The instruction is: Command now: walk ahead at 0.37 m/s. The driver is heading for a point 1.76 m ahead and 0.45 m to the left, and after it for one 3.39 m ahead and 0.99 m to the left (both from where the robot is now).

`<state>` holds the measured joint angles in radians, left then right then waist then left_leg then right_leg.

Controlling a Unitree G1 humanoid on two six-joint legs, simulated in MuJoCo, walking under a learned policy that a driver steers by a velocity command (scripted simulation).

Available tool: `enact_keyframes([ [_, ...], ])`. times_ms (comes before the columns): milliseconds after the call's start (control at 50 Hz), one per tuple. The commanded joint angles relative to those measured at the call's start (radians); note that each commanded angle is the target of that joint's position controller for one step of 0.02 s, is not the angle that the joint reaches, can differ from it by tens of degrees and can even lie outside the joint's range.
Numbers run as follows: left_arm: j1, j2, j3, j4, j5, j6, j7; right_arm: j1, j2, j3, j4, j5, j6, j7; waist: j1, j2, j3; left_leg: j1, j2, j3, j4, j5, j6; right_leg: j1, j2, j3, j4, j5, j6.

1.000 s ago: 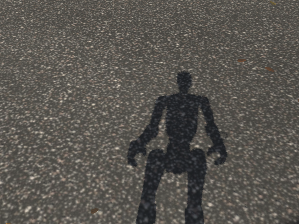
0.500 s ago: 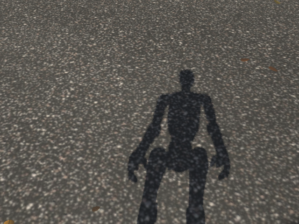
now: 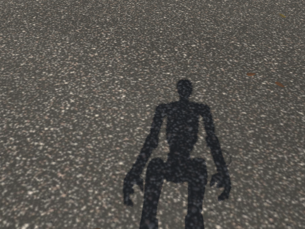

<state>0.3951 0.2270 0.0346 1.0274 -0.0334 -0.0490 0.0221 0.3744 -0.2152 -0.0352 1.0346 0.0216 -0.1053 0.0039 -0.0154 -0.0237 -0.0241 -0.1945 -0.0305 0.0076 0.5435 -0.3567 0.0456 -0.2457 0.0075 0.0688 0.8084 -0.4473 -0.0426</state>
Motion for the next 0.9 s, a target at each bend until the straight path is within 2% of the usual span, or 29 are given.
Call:
enact_keyframes([
  [20, -0.118, 0.087, 0.014, -0.114, -0.014, -0.067, -0.021, 0.169, -0.133, -0.019, -0.012, -0.012, -0.026, 0.013, -0.034, 0.122, 0.123, 0.33, 0.365, -0.555, -0.343, 0.139, 0.231, -0.583, -0.053, 0.04, 0.368, 0.048, -0.049],
  [60, -0.163, 0.108, 0.028, -0.12, -0.001, -0.066, -0.028, 0.128, -0.105, -0.004, -0.033, -0.003, -0.015, 0.016, -0.021, 0.079, 0.132, 0.324, 0.313, -0.377, -0.373, 0.308, 0.18, -0.597, -0.113, 0.01, 0.305, 0.168, -0.048],
  [100, -0.214, 0.079, 0.028, -0.138, 0.003, -0.055, -0.041, 0.156, -0.07, 0.009, -0.027, -0.01, 0.008, 0.003, -0.029, 0.111, 0.126, 0.296, 0.249, -0.251, -0.396, 0.396, 0.146, -0.54, -0.117, -0.036, 0.16, 0.235, -0.023],
  [140, -0.308, 0.036, 0.014, -0.174, 0.008, -0.047, -0.045, 0.167, -0.103, 0.005, -0.03, -0.015, 0.023, -0.015, -0.045, 0.095, 0.133, 0.236, 0.229, -0.19, -0.413, 0.416, 0.147, -0.486, -0.096, -0.071, 0.024, 0.318, 0.006],
  [160, -0.346, 0.024, 0.007, -0.191, 0.009, -0.045, -0.048, 0.161, -0.129, 0.0, -0.035, -0.016, 0.027, -0.02, -0.048, 0.101, 0.14, 0.192, 0.221, -0.165, -0.421, 0.416, 0.147, -0.445, -0.082, -0.085, -0.038, 0.357, 0.016],
  [180, -0.317, 0.045, 0.016, -0.172, 0.009, -0.047, -0.057, 0.178, -0.152, -0.006, -0.031, -0.029, 0.02, -0.023, -0.039, 0.109, 0.1, 0.181, 0.237, -0.153, -0.405, 0.44, 0.157, -0.399, -0.082, -0.078, 0.029, 0.465, 0.023],
  [200, -0.33, 0.056, 0.016, -0.178, 0.013, -0.049, -0.059, 0.167, -0.164, -0.011, -0.038, -0.023, 0.016, -0.027, -0.035, 0.1, 0.103, 0.174, 0.243, -0.144, -0.403, 0.431, 0.159, -0.411, -0.084, -0.075, 0.022, 0.493, 0.023],
  [220, -0.378, 0.069, 0.021, -0.202, 0.01, -0.056, -0.065, 0.194, -0.148, -0.011, -0.014, -0.014, 0.009, -0.04, -0.036, 0.114, 0.135, 0.266, 0.277, -0.169, -0.381, 0.419, 0.145, -0.532, -0.131, 0.015, -0.005, 0.566, 0.012],
  [240, -0.44, 0.09, 0.025, -0.23, 0.006, -0.07, -0.07, 0.214, -0.133, -0.009, -0.011, -0.008, 0.002, -0.05, -0.053, 0.1, 0.167, 0.339, 0.264, -0.166, -0.374, 0.373, 0.138, -0.638, -0.126, 0.006, -0.078, 0.589, 0.001],
  [260, -0.506, 0.082, 0.02, -0.261, 0.014, -0.082, -0.079, 0.203, -0.13, -0.011, -0.01, 0.002, -0.001, -0.06, -0.055, 0.092, 0.208, 0.332, 0.252, -0.147, -0.373, 0.326, 0.112, -0.64, -0.141, 0.024, -0.205, 0.652, -0.007],
  [320, -0.561, 0.045, 0.003, -0.292, 0.012, -0.084, -0.109, 0.174, -0.146, -0.019, -0.034, -0.005, 0.001, -0.053, -0.087, 0.075, 0.204, 0.128, 0.215, -0.077, -0.331, 0.187, 0.091, -0.353, -0.099, -0.018, -0.359, 0.837, 0.004],
  [360, -0.553, 0.072, 0.006, -0.296, 0.001, -0.072, -0.11, 0.169, -0.15, -0.026, -0.033, 0.004, 0.005, -0.045, -0.078, 0.082, 0.206, 0.127, 0.22, -0.074, -0.271, 0.184, 0.078, -0.293, -0.095, -0.004, -0.366, 0.829, -0.005],
  [400, -0.529, 0.097, 0.012, -0.279, 0.004, -0.071, -0.109, 0.187, -0.159, -0.035, -0.03, 0.008, 0.027, -0.041, -0.076, 0.067, 0.199, 0.246, 0.215, -0.076, -0.14, 0.287, 0.059, -0.299, -0.091, -0.014, -0.417, 0.769, -0.005],
  [440, -0.355, 0.154, 0.04, -0.21, 0.007, -0.081, -0.101, 0.201, -0.186, -0.042, -0.036, -0.009, 0.048, -0.031, -0.019, 0.065, 0.073, 0.316, 0.206, -0.101, 0.138, 0.569, 0.052, -0.118, -0.059, -0.047, -0.411, 0.706, -0.02],
  [460, -0.174, 0.187, 0.06, -0.153, -0.001, -0.077, -0.093, 0.172, -0.191, -0.042, -0.045, -0.016, 0.055, -0.022, 0.077, 0.062, -0.021, 0.197, 0.175, -0.095, 0.365, 0.609, 0.035, 0.138, -0.058, -0.063, -0.398, 0.718, -0.028],
  [480, 0.012, 0.226, 0.068, -0.104, 0.018, -0.073, -0.087, 0.16, -0.143, -0.031, -0.049, -0.018, 0.044, -0.017, 0.161, 0.024, -0.114, -0.082, 0.105, -0.101, 0.698, 0.31, -0.01, 0.465, -0.155, 0.004, -0.301, 0.81, -0.056],
  [500, 0.07, 0.257, 0.052, -0.079, 0.062, -0.076, -0.087, 0.322, 0.008, 0.0, -0.028, -0.023, 0.02, -0.009, 0.08, -0.341, -0.257, -0.469, -0.008, -0.183, 1.126, -0.471, -0.029, 0.817, -0.32, 0.134, 0.03, 1.362, -0.102],
  [520, 0.15, 0.283, 0.065, -0.073, 0.056, -0.054, -0.087, 0.418, -0.041, 0.001, -0.033, 0.032, -0.02, -0.004, 0.096, -0.411, -0.47, -0.516, -0.028, -0.307, 1.212, -0.423, -0.025, 0.886, -0.409, 0.346, -0.052, 1.358, -0.197],
  [540, 0.163, 0.314, 0.09, -0.043, 0.037, -0.034, -0.084, 0.307, -0.083, -0.008, -0.086, 0.08, -0.028, -0.014, 0.11, -0.286, -0.499, -0.596, 0.01, -0.235, 1.237, -0.322, -0.051, 0.822, -0.503, 0.561, -0.306, 0.7, -0.299],
  [560, 0.026, 0.237, 0.069, -0.073, 0.03, -0.041, -0.079, 0.131, -0.133, -0.016, -0.122, 0.081, -0.014, -0.036, 0.095, -0.025, -0.283, -0.618, 0.08, -0.143, 1.127, -0.187, -0.059, 0.571, -0.449, 0.512, -0.456, 0.39, -0.259],
  [580, -0.117, 0.179, 0.048, -0.111, 0.037, -0.058, -0.077, 0.057, -0.134, -0.02, -0.135, 0.054, 0.007, -0.054, 0.067, 0.041, -0.146, -0.583, 0.12, -0.122, 1.116, -0.081, -0.058, 0.344, -0.447, 0.439, -0.489, 0.389, -0.241],
  [600, -0.224, 0.126, 0.028, -0.128, 0.041, -0.082, -0.077, 0.073, -0.135, -0.034, -0.127, 0.028, 0.028, -0.056, 0.005, 0.074, -0.084, -0.467, 0.172, -0.168, 0.981, 0.06, -0.039, 0.135, -0.41, 0.34, -0.505, 0.453, -0.207],
  [620, -0.249, 0.116, 0.029, -0.114, 0.047, -0.09, -0.08, 0.081, -0.104, -0.036, -0.129, 0.015, 0.048, -0.052, -0.017, -0.025, -0.04, -0.413, 0.189, -0.168, 0.924, 0.081, -0.028, 0.033, -0.374, 0.264, -0.52, 0.494, -0.178],
  [640, -0.247, 0.098, 0.025, -0.097, 0.047, -0.095, -0.075, 0.067, -0.073, -0.038, -0.144, 0.016, 0.058, -0.047, -0.038, -0.07, 0.033, -0.381, 0.197, -0.163, 0.801, 0.116, -0.024, -0.064, -0.298, 0.119, -0.558, 0.544, -0.135],
  [660, -0.239, 0.102, 0.028, -0.088, 0.051, -0.099, -0.065, 0.038, -0.061, -0.04, -0.16, 0.011, 0.058, -0.046, -0.033, -0.096, 0.066, -0.368, 0.185, -0.148, 0.705, 0.139, -0.029, -0.086, -0.269, 0.044, -0.579, 0.648, -0.13],
  [720, -0.214, 0.116, 0.028, -0.076, 0.06, -0.094, -0.018, -0.055, -0.047, -0.038, -0.22, -0.007, 0.042, -0.027, -0.036, -0.087, 0.081, -0.397, 0.143, -0.104, 0.441, 0.253, -0.035, -0.024, -0.236, -0.095, -0.571, 0.967, -0.125],
  [800, -0.191, 0.171, 0.039, -0.087, 0.031, -0.052, 0.03, -0.187, -0.032, -0.03, -0.286, -0.02, 0.043, 0.019, -0.004, -0.035, 0.027, -0.324, 0.083, 0.01, 0.188, 0.443, -0.02, 0.078, -0.226, -0.198, -0.526, 1.014, -0.094],
  [860, -0.176, 0.196, 0.049, -0.09, 0.014, -0.017, 0.044, -0.203, -0.072, -0.046, -0.335, -0.026, 0.058, 0.042, -0.019, -0.033, 0.014, -0.292, 0.047, 0.039, 0.133, 0.355, 0.02, 0.161, -0.254, -0.22, -0.419, 1.063, -0.073],
  [900, -0.206, 0.221, 0.061, -0.117, 0.012, 0.007, 0.049, -0.103, -0.125, -0.069, -0.33, -0.026, 0.057, 0.055, -0.072, -0.028, -0.03, -0.174, -0.007, 0.069, 0.093, 0.271, 0.064, 0.174, -0.247, -0.23, -0.221, 1.153, -0.054],
])
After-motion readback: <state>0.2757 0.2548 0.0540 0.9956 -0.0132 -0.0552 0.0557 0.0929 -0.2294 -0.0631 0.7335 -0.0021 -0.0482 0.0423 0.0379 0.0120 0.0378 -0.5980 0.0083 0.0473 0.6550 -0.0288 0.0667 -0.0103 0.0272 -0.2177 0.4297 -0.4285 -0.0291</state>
